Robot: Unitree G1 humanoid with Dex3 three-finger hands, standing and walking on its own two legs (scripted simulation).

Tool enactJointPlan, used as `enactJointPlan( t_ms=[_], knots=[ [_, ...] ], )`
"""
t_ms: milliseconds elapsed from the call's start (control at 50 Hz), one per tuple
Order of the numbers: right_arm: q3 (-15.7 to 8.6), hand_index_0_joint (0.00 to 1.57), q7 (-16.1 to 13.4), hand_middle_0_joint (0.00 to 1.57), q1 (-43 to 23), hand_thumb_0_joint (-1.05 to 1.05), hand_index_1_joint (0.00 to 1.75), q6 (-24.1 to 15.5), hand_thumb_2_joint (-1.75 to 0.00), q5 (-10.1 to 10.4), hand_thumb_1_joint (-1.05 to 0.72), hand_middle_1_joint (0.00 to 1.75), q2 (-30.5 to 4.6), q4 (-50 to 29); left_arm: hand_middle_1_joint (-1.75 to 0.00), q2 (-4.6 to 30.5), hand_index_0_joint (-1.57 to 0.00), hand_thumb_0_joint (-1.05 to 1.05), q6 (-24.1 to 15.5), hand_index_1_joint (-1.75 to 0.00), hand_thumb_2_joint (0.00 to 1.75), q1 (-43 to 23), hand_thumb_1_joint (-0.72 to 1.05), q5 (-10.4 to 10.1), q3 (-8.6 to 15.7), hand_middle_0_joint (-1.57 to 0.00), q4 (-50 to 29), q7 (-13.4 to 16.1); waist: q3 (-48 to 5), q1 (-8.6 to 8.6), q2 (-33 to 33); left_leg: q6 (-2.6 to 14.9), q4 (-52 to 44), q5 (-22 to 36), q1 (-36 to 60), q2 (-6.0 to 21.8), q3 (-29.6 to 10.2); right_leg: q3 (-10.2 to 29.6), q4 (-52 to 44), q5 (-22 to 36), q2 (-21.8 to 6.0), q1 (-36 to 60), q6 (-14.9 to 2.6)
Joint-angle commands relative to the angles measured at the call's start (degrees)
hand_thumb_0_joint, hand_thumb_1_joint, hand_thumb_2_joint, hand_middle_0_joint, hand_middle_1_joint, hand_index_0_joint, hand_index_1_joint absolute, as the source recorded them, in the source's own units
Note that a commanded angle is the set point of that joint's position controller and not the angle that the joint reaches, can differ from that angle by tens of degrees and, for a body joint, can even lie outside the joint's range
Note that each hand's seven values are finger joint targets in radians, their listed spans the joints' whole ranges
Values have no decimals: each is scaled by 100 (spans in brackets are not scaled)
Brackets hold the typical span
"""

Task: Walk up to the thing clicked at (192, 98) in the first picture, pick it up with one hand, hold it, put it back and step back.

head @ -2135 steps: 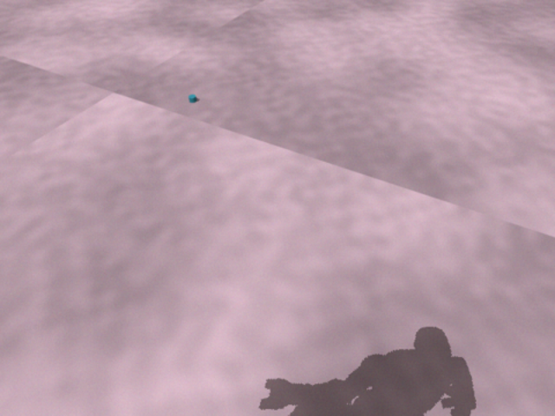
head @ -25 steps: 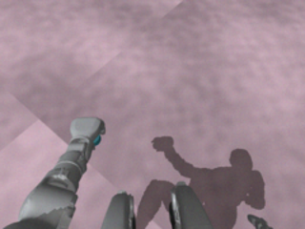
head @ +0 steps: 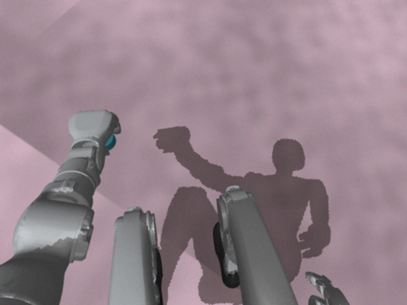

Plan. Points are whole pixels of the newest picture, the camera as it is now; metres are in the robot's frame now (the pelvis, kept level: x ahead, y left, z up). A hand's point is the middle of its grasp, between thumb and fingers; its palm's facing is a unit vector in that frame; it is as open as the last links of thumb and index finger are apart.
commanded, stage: crouch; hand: left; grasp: from above
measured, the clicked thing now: (103, 139) +0.49 +0.17 -0.18
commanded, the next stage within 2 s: lower in 0.84 s
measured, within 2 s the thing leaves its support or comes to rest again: neither
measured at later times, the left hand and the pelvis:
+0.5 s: hand (112, 145) +0.49 +0.16 -0.24, palm faces -0.44 -0.01 -0.90, open 6.9 cm; pelvis +0.00 +0.00 -0.08, yaw -1 degrees
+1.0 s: hand (117, 145) +0.50 +0.16 -0.29, palm faces -0.44 -0.01 -0.90, open 6.9 cm; pelvis -0.01 +0.00 -0.12, yaw -2 degrees
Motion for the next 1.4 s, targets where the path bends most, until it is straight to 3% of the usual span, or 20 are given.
enactJointPlan(
  t_ms=[0, 80, 120, 340, 360, 400, 540, 580, 620, 740, 860, 880, 1020, 1080, 1120, 1140, 1220, 1240, 1320, 1380],
  knots=[
    [-362, 20, 35, 20, 1065, 0, 30, -80, -90, -49, -90, 30, -1173, -182, -36, 957, -120, 0, 14, -31, 35, -2199, 83, 64, 149, -115, -613, 304, -3776, -223, 853, 165, -1132, 1044, 2075, -77, 250, -386, -899, 803, 96, 2336, -382],
    [-381, 20, 97, 20, 1157, 0, 30, -71, -90, -101, -90, 30, -1210, -81, -37, 1116, -118, 0, -58, -32, 35, -2689, 81, 70, 224, -112, -1037, 304, -4146, -275, 1065, 177, -767, 1370, 2059, -85, 312, -381, -633, 1198, 106, 2350, -363],
    [-353, 20, 137, 20, 1107, 0, 30, -81, -90, -100, -90, 30, -1213, -119, -34, 1053, -116, 0, -30, -31, 36, -2434, 78, 80, 204, -113, -635, 303, -3801, -309, 927, 181, -673, 1261, 1769, -75, 278, -400, -525, 1049, 84, 2057, -357],
    [-282, 20, 331, 20, 1148, 0, 30, -88, -90, -234, -91, 30, -1306, -58, -37, 1195, -111, 0, -175, -33, 36, -2699, 72, 200, 270, -107, -94, 394, -3579, -439, 992, 194, -100, 1269, 1302, -70, 293, -458, 26, 1086, 106, 1634, -347],
    [-313, 20, 351, 20, 1283, 0, 30, -70, -90, -259, -91, 30, -1373, 3, -39, 1458, -110, 0, -210, -34, 36, -2810, 71, 253, 473, -106, -311, 431, -3687, -457, 1012, 204, -36, 1388, 1261, -79, 313, -464, 46, 1231, 107, 1713, -336],
    [-260, 20, 391, 20, 1157, 0, 30, -73, -90, -265, -91, 30, -1318, -60, -38, 1293, -111, 0, -226, -34, 37, -2931, 72, 226, 327, -107, -154, 437, -3693, -458, 1024, 213, 14, 1148, 1148, -96, 329, -474, 113, 997, 129, 1611, -350],
    [-189, 20, 476, 20, 1214, 0, 30, -115, -90, -335, -91, 30, -1409, 5, -40, 1390, -111, 0, -231, -37, 41, -3144, 72, 330, 348, -108, 204, 537, -3598, -578, 1087, 215, 271, 1002, 979, -104, 319, -540, 355, 888, 134, 1290, -344],
    [-189, 20, 497, 20, 1313, 0, 30, -147, -90, -363, -91, 30, -1510, 68, -40, 1569, -111, 0, -264, -36, 39, -3382, 72, 333, 496, -106, 227, 581, -3445, -629, 1163, 175, 272, 984, 920, -74, 240, -589, 500, 846, 95, 996, -357],
    [-148, 20, 530, 20, 1218, 0, 30, -157, -90, -403, -91, 30, -1494, 82, -39, 1456, -110, 0, -287, -36, 39, -3378, 70, 356, 365, -106, 404, 566, -3329, -682, 1119, 195, 377, 802, 777, -99, 289, -622, 512, 693, 138, 994, -365],
    [-49, 20, 617, 20, 1267, 0, 30, -225, -90, -461, -91, 30, -1578, 88, -39, 1612, -110, 0, -329, -34, 35, -3464, 71, 425, 418, -105, 729, 633, -3125, -749, 1191, 204, 508, 553, 454, -134, 296, -646, 642, 480, 130, 853, -350],
    [-10, 20, 730, 20, 1381, 0, 30, -275, -90, -508, -91, 30, -1676, 74, -38, 1845, -112, 0, -341, -33, 32, -3593, 74, 459, 567, -107, 498, 720, -3445, -741, 1394, 173, 689, 962, 657, -109, 249, -726, 843, 912, 132, 931, -347],
    [15, 20, 748, 20, 1381, 0, 30, -248, -90, -499, -91, 30, -1640, 96, -38, 1685, -113, 0, -319, -34, 33, -3475, 74, 475, 448, -108, 552, 709, -3527, -726, 1441, 177, 664, 996, 616, -130, 280, -735, 849, 942, 166, 1015, -356],
    [127, 20, 869, 20, 1411, 0, 30, -320, -90, -599, -91, 30, -1717, 127, -40, 1707, -109, 0, -342, -36, 35, -3489, 68, 439, 444, -106, 1033, 753, -2883, -981, 984, 259, 985, 820, 28, -136, 291, -768, 872, 852, 196, 941, -290],
    [122, 20, 899, 20, 1482, 0, 30, -348, -90, -601, -91, 30, -1817, 114, -39, 2061, -109, 0, -387, -35, 32, -3534, 68, 480, 661, -105, 796, 839, -3302, -819, 1350, 200, 970, 1100, 413, -118, 241, -797, 983, 1076, 164, 991, -306],
    [196, 20, 953, 20, 1383, 0, 30, -356, -90, -636, -91, 30, -1789, 83, -39, 1846, -110, 0, -408, -34, 31, -3562, 69, 549, 457, -105, 1130, 867, -3043, -993, 1216, 227, 1075, 945, 196, -111, 218, -832, 1023, 981, 214, 898, -302],
    [183, 20, 964, 20, 1523, 0, 30, -368, -90, -658, -91, 30, -1870, 99, -40, 2088, -110, 0, -427, -35, 31, -3596, 70, 594, 695, -105, 1102, 933, -3022, -1095, 1180, 241, 1161, 1091, 156, -110, 223, -829, 1028, 1169, 195, 977, -272],
    [237, 20, 1025, 20, 1472, 0, 30, -405, -90, -706, -91, 30, -1893, 69, -37, 2125, -109, 0, -479, -33, 31, -3725, 67, 688, 699, -105, 1057, 1049, -3051, -1083, 1570, 187, 1134, 1040, 376, -94, 173, -901, 1126, 1090, 194, 767, -306],
    [277, 20, 1045, 20, 1387, 0, 30, -410, -90, -693, -91, 30, -1866, 40, -40, 1935, -108, 0, -467, -35, 30, -3798, 68, 685, 536, -103, 1148, 1075, -3039, -1085, 1697, 162, 1096, 925, 443, -93, 118, -947, 1185, 985, 218, 577, -330],
    [296, 20, 1146, 20, 1449, 0, 30, -495, -90, -788, -91, 30, -2019, 16, -38, 2270, -110, 0, -483, -34, 31, -3883, 71, 758, 760, -106, 1256, 1203, -2714, -1263, 1721, 167, 1207, 874, 257, -83, 99, -986, 1231, 994, 208, 525, -303],
    [327, 20, 1197, 20, 1411, 0, 30, -503, -90, -780, -91, 30, -2031, -11, -37, 2368, -109, 0, -462, -33, 29, -3756, 68, 759, 824, -105, 1298, 1274, -2739, -1188, 1785, 167, 1170, 821, 242, -89, 91, -1010, 1217, 938, 221, 582, -314]
  ],
)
